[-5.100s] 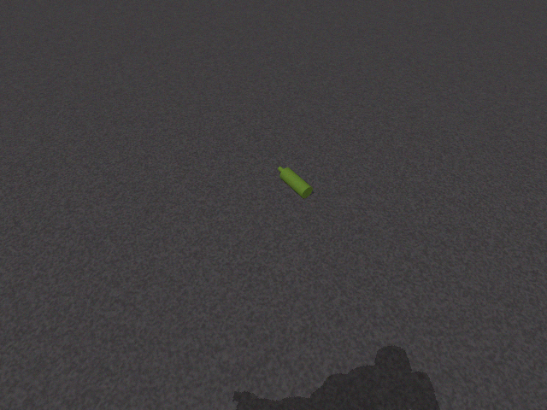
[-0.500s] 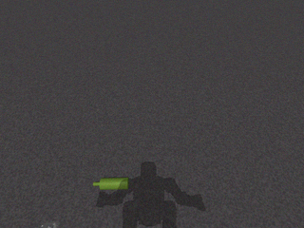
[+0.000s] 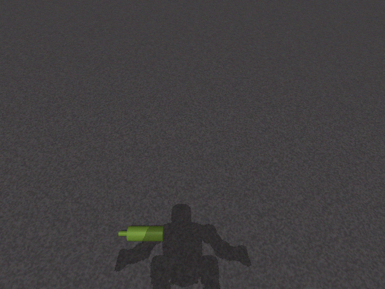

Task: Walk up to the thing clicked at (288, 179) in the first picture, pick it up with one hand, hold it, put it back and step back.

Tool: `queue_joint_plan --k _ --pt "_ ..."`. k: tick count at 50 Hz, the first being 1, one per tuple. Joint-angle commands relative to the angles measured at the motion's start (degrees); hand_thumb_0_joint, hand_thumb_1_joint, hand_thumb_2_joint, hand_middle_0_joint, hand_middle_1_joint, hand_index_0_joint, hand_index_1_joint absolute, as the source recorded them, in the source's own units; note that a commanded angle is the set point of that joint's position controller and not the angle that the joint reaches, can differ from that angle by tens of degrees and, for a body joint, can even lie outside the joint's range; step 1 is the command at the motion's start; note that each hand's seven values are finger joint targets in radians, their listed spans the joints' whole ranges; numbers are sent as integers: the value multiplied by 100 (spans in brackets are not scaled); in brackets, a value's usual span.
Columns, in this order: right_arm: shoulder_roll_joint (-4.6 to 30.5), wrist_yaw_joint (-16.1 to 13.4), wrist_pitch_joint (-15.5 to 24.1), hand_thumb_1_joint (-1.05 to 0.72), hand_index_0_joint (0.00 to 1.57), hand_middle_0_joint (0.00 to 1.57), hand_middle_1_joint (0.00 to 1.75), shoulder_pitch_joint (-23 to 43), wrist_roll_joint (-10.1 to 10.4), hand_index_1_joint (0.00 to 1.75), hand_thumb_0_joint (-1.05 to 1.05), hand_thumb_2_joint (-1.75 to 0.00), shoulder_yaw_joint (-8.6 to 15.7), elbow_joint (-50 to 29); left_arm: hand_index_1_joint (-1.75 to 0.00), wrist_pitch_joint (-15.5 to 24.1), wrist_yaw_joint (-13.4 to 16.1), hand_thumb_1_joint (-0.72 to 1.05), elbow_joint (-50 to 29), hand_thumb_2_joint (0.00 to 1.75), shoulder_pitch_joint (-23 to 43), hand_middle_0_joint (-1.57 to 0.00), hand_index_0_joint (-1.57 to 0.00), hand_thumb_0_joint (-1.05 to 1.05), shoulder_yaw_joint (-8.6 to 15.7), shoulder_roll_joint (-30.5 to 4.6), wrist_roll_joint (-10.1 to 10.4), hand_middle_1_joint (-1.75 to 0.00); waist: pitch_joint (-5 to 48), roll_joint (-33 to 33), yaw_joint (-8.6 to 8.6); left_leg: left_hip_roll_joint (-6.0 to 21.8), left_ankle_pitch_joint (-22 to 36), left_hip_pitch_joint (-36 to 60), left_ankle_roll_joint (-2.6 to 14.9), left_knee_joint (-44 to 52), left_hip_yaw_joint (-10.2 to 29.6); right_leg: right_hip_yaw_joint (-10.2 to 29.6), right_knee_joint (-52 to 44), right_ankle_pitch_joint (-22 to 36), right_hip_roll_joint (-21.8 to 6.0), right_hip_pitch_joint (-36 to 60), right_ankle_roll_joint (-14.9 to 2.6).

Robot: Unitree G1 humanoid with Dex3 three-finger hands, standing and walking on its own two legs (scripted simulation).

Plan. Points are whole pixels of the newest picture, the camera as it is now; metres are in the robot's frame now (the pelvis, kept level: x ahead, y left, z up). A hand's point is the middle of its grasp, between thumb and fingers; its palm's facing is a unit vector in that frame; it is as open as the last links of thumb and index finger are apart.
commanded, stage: walk up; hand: left
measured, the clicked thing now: (141, 233) +0.49 +0.23 -0.75
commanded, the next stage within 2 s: stand in 0.58 s
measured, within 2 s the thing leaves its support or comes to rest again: neither
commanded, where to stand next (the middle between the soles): +0.10 -0.02 m, yaw +0 degrees
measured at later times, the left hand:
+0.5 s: hand out of the picture +0.08 +0.25 -0.16, palm faces +0.00 -0.94 -0.33, open 7.4 cm
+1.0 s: hand out of the picture +0.09 +0.24 -0.16, palm faces -0.01 -0.94 -0.34, open 7.4 cm
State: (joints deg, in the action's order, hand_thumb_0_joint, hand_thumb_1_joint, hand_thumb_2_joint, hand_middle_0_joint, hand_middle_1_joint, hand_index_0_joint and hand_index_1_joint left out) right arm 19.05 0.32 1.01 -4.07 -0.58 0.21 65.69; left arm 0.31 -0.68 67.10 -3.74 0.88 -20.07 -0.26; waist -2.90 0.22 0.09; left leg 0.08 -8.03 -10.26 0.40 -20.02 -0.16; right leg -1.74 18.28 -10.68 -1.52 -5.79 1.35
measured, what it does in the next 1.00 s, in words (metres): stands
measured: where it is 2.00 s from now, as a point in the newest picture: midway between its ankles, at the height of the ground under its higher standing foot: outside the picture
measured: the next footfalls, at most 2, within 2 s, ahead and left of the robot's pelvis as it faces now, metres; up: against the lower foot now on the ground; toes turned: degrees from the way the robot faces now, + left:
none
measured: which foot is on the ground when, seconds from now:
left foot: down 0.00-1.00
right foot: down 0.00-1.00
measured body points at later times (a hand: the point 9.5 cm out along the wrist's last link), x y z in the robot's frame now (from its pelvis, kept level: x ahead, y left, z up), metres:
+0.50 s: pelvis +0.01 +0.00 +0.00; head +0.02 +0.00 +0.45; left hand +0.08 +0.30 -0.13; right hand +0.11 -0.30 -0.13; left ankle +0.03 +0.11 -0.75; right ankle -0.01 -0.13 -0.75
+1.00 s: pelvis +0.01 -0.01 +0.00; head +0.02 -0.01 +0.45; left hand +0.09 +0.29 -0.13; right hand +0.10 -0.31 -0.13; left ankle +0.03 +0.11 -0.75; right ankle -0.01 -0.13 -0.75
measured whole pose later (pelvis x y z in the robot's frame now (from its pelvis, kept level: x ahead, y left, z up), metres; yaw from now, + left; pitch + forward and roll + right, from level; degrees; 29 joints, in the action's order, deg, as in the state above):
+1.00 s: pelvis +0.01 -0.01 +0.00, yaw +1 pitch -2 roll +0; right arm 20.0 0.2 0.6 -4.8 -0.7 0.0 65.7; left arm 0.8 -0.3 65.7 -5.8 0.1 -19.8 -0.8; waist -2.2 -0.1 0.3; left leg 0.1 -8.0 -8.1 -0.2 -17.9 0.7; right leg -2.6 16.6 -11.2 -1.5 -3.6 0.9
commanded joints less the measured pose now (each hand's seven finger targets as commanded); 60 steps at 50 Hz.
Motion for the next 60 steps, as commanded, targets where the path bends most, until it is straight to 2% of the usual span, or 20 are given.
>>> queue_joint_plan --k 1,2,7,13,20,28,31,32,35,40,41,45,46,49,50,52,55,57,60 --pt "1294 -64 116 -90 20 20 30 310 15 30 0 -90 248 -319 -30 120 78 90 -311 90 320 -20 -20 0 206 -1083 0 -30 425 -211 11 804 92 6 95 543 827 441 -250 113 -525 51 -192" --pt "1305 -65 116 -90 20 20 30 313 10 30 0 -90 252 -327 -30 126 74 90 -329 90 270 -20 -20 0 193 -1096 -4 -30 480 -153 -4 793 37 112 106 542 805 468 -275 167 -545 37 -191" --pt "1242 -55 113 -90 20 20 30 343 14 30 0 -90 258 -343 -30 151 89 90 -299 90 200 -20 -20 0 195 -1101 -11 -30 531 -105 5 737 463 267 77 409 729 457 -322 340 -570 11 -174" --pt "1275 -56 96 -90 20 20 30 351 19 30 0 -90 268 -344 -30 150 102 90 -335 90 189 -20 -20 0 192 -1120 -28 -30 586 -125 15 721 476 239 88 419 713 410 -292 464 -600 140 -168" --pt "1201 -55 94 -90 20 20 30 326 40 30 0 -90 235 -366 -30 152 111 90 -351 90 159 -20 -20 0 220 -1124 -20 -30 607 -72 -11 692 928 301 69 323 656 403 -281 672 -635 190 -154" --pt "1238 -57 71 -90 20 20 30 330 34 30 0 -90 241 -384 -30 141 117 90 -391 90 180 -20 -20 0 232 -1135 -38 -30 510 -61 9 667 765 215 78 332 664 392 -350 636 -621 221 -154" --pt "1284 -64 89 -90 20 20 30 258 -2 30 0 -90 217 -336 -30 142 121 90 -373 90 103 -20 -20 0 192 -1120 -41 -30 449 -66 10 697 596 258 46 454 732 445 -383 313 -651 101 -185" --pt "1303 -72 99 -90 20 20 30 279 -8 30 0 -90 220 -346 -30 145 113 90 -386 90 79 -20 -20 0 201 -1123 -46 -30 497 -70 -22 726 622 299 67 417 722 464 -374 409 -676 164 -196" --pt "1270 -68 114 -90 20 20 30 273 3 30 0 -90 207 -361 -30 167 122 90 -422 90 84 -20 -20 0 198 -1172 -44 -30 623 -11 -26 744 1121 405 63 362 712 442 -339 706 -693 246 -184" --pt "1287 -74 124 -90 20 20 30 185 12 30 0 -90 185 -340 -30 168 128 90 -457 90 101 -20 -20 0 189 -1178 -40 -30 645 -58 10 764 1256 428 61 362 687 438 -335 904 -701 329 -172" --pt "1307 -74 121 -90 20 20 30 239 4 30 0 -90 193 -352 -30 166 129 90 -466 90 60 -20 -20 0 189 -1169 -34 -30 672 -47 -30 760 1305 517 69 300 669 427 -332 924 -705 282 -172" --pt "1293 -83 99 -90 20 20 30 160 7 30 0 -90 177 -330 -30 152 120 90 -462 90 60 -20 -20 0 168 -1155 -37 -30 469 -61 13 726 906 336 38 405 664 437 -419 582 -679 209 -190" --pt "1324 -79 100 -90 20 20 30 234 6 30 0 -90 185 -341 -30 156 118 90 -461 90 -5 -20 -20 0 161 -1133 -45 -30 470 -103 -26 739 862 387 60 380 671 449 -442 594 -686 189 -186" --pt "1308 -67 81 -90 20 20 30 247 9 30 0 -90 185 -343 -30 145 121 90 -447 90 23 -20 -20 0 159 -1159 -42 -30 336 -21 -4 717 435 303 38 465 709 435 -487 157 -655 29 -182" --pt "1305 -68 71 -90 20 20 30 168 3 30 0 -90 185 -338 -30 144 118 90 -452 90 30 -20 -20 0 161 -1184 -60 -30 345 -2 26 706 355 265 57 460 686 469 -521 205 -677 63 -204" --pt "1312 -61 78 -90 20 20 30 148 4 30 0 -90 174 -330 -30 145 111 90 -469 90 15 -20 -20 0 161 -1188 -49 -30 343 -64 15 702 348 211 55 503 712 465 -489 198 -667 103 -212" --pt "1319 -57 96 -90 20 20 30 180 11 30 0 -90 179 -351 -30 174 114 90 -479 90 -47 -20 -20 0 146 -1177 -47 -30 532 11 -4 750 887 442 77 358 703 467 -440 556 -699 128 -203" --pt "1307 -60 104 -90 20 20 30 108 9 30 0 -90 161 -325 -30 180 113 90 -496 90 2 -20 -20 0 151 -1192 -31 -30 488 -46 29 709 835 353 47 397 687 480 -462 572 -693 168 -197" --pt "1342 -69 93 -90 20 20 30 196 6 30 0 -90 171 -350 -30 165 118 90 -485 90 -94 -20 -20 0 147 -1173 -43 -30 541 -94 -27 754 916 443 90 339 695 462 -431 634 -707 178 -201"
